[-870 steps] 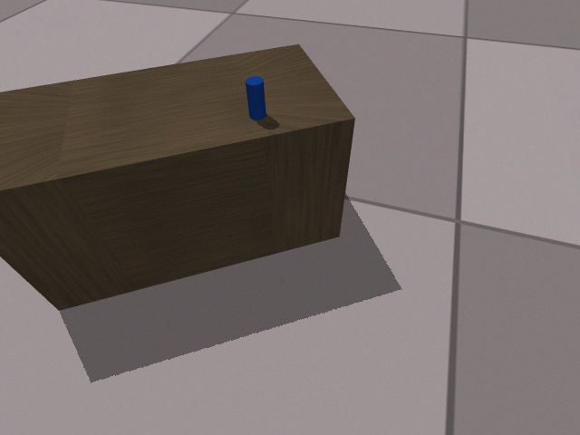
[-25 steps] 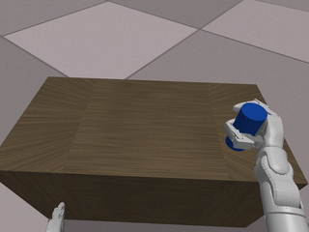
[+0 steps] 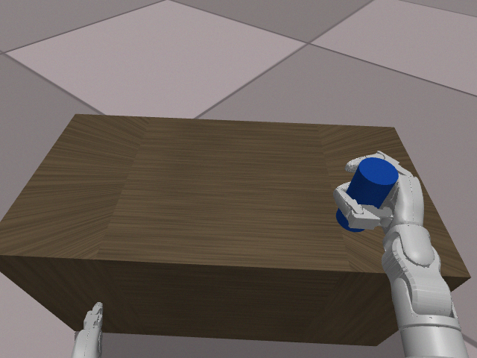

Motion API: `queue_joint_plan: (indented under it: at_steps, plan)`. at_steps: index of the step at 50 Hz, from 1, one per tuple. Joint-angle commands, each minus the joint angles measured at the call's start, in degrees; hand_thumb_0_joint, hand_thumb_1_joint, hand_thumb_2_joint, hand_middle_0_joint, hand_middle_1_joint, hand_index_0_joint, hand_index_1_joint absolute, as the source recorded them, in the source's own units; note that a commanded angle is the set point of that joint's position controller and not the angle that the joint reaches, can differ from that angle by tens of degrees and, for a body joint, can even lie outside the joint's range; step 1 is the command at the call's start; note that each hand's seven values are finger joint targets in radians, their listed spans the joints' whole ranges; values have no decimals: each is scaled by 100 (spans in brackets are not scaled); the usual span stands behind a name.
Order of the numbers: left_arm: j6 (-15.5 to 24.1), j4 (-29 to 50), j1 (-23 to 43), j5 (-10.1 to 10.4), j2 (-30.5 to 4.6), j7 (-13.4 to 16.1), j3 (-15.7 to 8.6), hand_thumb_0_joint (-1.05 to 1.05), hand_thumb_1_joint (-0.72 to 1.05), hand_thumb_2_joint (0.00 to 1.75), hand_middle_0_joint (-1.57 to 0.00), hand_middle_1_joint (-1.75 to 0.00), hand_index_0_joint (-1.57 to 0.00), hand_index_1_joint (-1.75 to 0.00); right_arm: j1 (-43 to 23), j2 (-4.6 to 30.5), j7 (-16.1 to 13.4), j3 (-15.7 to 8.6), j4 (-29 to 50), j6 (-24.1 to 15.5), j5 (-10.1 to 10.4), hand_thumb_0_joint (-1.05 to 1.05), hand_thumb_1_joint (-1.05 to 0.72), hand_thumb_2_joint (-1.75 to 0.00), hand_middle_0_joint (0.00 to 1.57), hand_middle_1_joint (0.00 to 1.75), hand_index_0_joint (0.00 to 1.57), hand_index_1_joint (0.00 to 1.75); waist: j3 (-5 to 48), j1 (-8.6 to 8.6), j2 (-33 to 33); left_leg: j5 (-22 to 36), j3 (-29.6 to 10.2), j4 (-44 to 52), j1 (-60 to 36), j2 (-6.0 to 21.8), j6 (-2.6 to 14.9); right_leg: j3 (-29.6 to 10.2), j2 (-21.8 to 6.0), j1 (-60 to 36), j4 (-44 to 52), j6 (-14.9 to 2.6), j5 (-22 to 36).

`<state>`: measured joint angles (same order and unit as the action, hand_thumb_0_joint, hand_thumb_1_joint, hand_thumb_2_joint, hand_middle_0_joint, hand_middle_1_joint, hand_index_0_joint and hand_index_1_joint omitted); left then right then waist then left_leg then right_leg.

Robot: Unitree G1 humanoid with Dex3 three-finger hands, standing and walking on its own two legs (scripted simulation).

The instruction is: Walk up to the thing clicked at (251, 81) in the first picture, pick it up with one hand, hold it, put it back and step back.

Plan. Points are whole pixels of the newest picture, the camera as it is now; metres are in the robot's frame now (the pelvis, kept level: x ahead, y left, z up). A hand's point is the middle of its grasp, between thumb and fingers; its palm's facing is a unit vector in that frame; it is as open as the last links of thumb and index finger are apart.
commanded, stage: hold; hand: right
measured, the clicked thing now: (363, 197) +0.34 -0.17 +0.12
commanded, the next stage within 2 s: crouch in 0.12 s
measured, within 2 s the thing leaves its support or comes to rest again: neither
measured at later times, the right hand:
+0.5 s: hand (358, 204) +0.36 -0.18 +0.08, palm faces +0.21 +0.98 +0.02, open 7.3 cm
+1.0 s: hand (358, 197) +0.42 -0.21 +0.02, palm faces +0.23 +0.97 +0.02, open 7.3 cm
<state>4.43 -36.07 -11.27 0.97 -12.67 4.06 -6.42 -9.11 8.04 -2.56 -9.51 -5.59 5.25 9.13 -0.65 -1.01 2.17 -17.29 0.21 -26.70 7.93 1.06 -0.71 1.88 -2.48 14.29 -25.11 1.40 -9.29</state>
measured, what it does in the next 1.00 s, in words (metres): stands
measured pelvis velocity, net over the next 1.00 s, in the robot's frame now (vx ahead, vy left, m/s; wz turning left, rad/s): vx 0.00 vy -0.01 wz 0.02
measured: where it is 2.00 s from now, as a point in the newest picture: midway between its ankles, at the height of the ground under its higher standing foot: outside the picture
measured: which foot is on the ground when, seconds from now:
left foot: down 0.00-1.00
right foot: down 0.00-1.00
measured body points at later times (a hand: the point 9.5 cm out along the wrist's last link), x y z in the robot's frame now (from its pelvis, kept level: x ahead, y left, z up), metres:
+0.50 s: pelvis +0.00 +0.00 +0.00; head +0.00 +0.01 +0.45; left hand +0.16 +0.27 -0.08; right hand +0.34 -0.23 +0.08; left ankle -0.03 +0.12 -0.74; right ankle +0.05 -0.14 -0.74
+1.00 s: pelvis +0.00 -0.01 -0.03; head +0.05 -0.03 +0.42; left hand +0.14 +0.26 -0.08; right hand +0.40 -0.26 +0.03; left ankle -0.03 +0.12 -0.74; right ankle +0.05 -0.14 -0.74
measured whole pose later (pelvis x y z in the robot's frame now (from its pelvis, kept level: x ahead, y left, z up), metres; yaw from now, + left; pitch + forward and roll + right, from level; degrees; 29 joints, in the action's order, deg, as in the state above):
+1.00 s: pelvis +0.00 -0.01 -0.03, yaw +1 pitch +9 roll +1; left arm 6.5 -26.4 -13.8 -1.1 -11.3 2.4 -3.8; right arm -29.3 17.5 0.6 -20.6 -50.3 -20.0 7.2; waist 3.1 -6.2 -1.1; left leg -22.6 -0.6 -41.2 28.1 0.1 -1.4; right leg 1.9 -3.8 35.4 -41.9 0.6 -16.0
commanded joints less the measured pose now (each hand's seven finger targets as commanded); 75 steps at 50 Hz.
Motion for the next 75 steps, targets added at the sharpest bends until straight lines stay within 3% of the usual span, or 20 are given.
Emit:
queue_joint_plan:
  at_steps: [1,8,12,16,17,24,28,30,38,41,43,47,49,52,59,62,65,71,73,75]
  plan:
    - [239,741,267,-28,-649,10,-201,0,-53,4,-5,-5,-5,-5,-1608,948,-86,-570,1445,-372,36,0,-41,-129,133,141,136,141,1453,143,-281,1717,220,424,310,-143,-54,114,157,-1283,81,-194,975]
    - [293,801,657,-17,-817,45,-346,0,-54,5,-5,-5,-5,-5,-2096,806,-129,-229,1605,-482,3,0,-41,-132,134,144,137,144,960,-52,-168,955,168,607,659,-162,10,98,123,-1172,249,-190,179]
    - [371,958,1020,28,-423,59,67,0,-55,5,-4,-5,-4,-5,-2033,444,-8,112,1371,-427,19,0,-34,-129,132,141,135,141,1146,1,-459,1256,174,561,637,-146,-31,74,117,-1269,177,-231,510]
    - [380,1398,667,3,-918,90,-252,0,-55,5,-5,-4,-4,-5,-1849,1199,38,-671,716,-361,-5,0,-36,-127,131,140,134,140,1389,-11,-694,1548,207,529,430,-129,-100,82,143,-1309,127,-250,742]
    - [324,1005,334,-8,-570,38,14,0,-54,5,-5,-5,-5,-4,-1837,1023,50,-557,498,-392,-7,0,-37,-126,131,139,134,139,1122,-8,-577,1465,191,523,536,-124,-87,100,155,-1186,135,-244,658]
    - [388,871,391,-68,-847,-43,-409,0,-56,6,-5,-5,-4,-5,-3000,1525,77,-955,-70,-1153,16,0,-43,-124,132,137,134,137,1092,-262,-242,974,0,344,1069,-95,-57,132,165,-744,-87,-262,108]
    - [581,1669,779,-70,-1037,67,-459,0,-56,7,-5,-5,-4,-5,-3345,1383,128,-761,-370,-1751,-2,0,-43,-123,130,135,132,135,2224,-348,-471,1587,55,-64,990,-185,-65,28,56,-1100,-490,-241,755]
    - [547,1194,259,-80,-395,11,92,0,-57,8,-5,-5,-4,-6,-2926,1200,219,-672,-1382,-1929,3,0,-43,-122,129,134,131,134,1866,-224,-308,1688,73,-225,1131,-189,-66,27,83,-695,-684,-244,886]
    - [517,1426,423,-171,-906,1,-184,0,-57,7,-5,-5,-5,-6,-3880,2108,291,-1186,-2041,-2620,-73,0,-45,-135,138,147,141,147,2832,-286,125,1911,-5,-672,1434,-174,-76,-9,49,-452,-1226,-241,1194]
    - [438,1254,-68,-156,-685,-41,-42,0,-57,7,-6,-5,-5,-6,-3678,1844,355,-1090,-2913,-2708,-55,0,-47,-137,139,149,142,149,2246,-431,-175,1804,23,-742,1687,-230,-95,-9,60,56,-1292,-270,930]
    - [471,1759,353,-163,-1054,-14,-315,0,-57,7,-6,-5,-5,-6,-4233,2435,312,-1420,-2460,-2894,-88,0,-46,-137,139,149,142,149,2711,-437,-137,1719,0,-792,1717,-220,-93,-21,38,-132,-1343,-278,879]
    - [439,1706,-321,-197,-694,-90,-91,0,-57,6,-6,-6,-5,-6,-4177,1857,346,-1094,-3348,-2982,-147,0,-44,-137,138,148,141,148,2225,-590,-12,1226,59,-909,2219,-291,-6,-55,9,214,-1406,-247,498]
    - [427,1831,-228,-193,-889,-94,-275,0,-57,6,-6,-5,-5,-6,-4428,2382,338,-1366,-3238,-3068,-209,0,-43,-133,135,144,138,144,2281,-571,58,980,30,-970,2370,-269,14,-64,11,385,-1453,-261,251]
    - [460,2136,-188,-223,-1032,-110,-434,0,-56,6,-6,-6,-6,-6,-4874,2307,344,-1243,-3123,-3162,-272,0,-42,-131,132,142,135,142,2674,-684,255,912,19,-1108,2558,-281,26,-101,-14,245,-1588,-231,215]
    - [433,2118,-454,-296,-591,-245,113,0,-56,7,-6,-6,-5,-6,-4672,2231,348,-1305,-3811,-3278,-325,0,-45,-133,135,144,137,144,3075,-498,526,975,136,-1441,2861,-369,78,-249,-86,234,-1901,-126,913]
    - [408,2711,-222,-319,-1022,-224,-204,0,-56,7,-6,-6,-5,-6,-5088,2692,291,-1522,-3352,-3365,-386,0,-49,-134,137,145,139,145,3522,-482,610,1120,130,-1545,2674,-364,80,-243,-81,173,-1965,-125,997]
    - [306,2620,-602,-305,-1165,-241,-440,0,-55,7,-5,-6,-5,-6,-4627,2397,276,-1522,-4099,-3313,-377,0,-51,-135,139,147,141,147,2827,-672,156,917,129,-1525,2900,-378,59,-218,-56,700,-1984,-197,465]
    - [275,2769,-777,-313,-621,-335,-21,0,-55,6,-5,-5,-5,-6,-4849,2089,360,-1265,-4244,-3460,-421,0,-46,-133,136,144,138,144,2670,-735,335,773,90,-1730,3253,-365,66,-193,-53,962,-2184,-201,243]
    - [286,3224,-578,-322,-945,-320,-249,0,-56,6,-5,-5,-5,-6,-5193,2721,377,-1582,-3781,-3531,-481,0,-46,-133,136,144,138,144,3346,-747,458,945,122,-1866,3218,-374,69,-279,-96,616,-2285,-182,624]
    - [221,3239,-780,-364,-1003,-337,-256,0,-55,6,-5,-5,-5,-6,-5315,2721,403,-1556,-3734,-3516,-497,0,-47,-135,137,146,139,146,3474,-763,686,1069,131,-1923,3311,-385,77,-281,-112,363,-2373,-144,986]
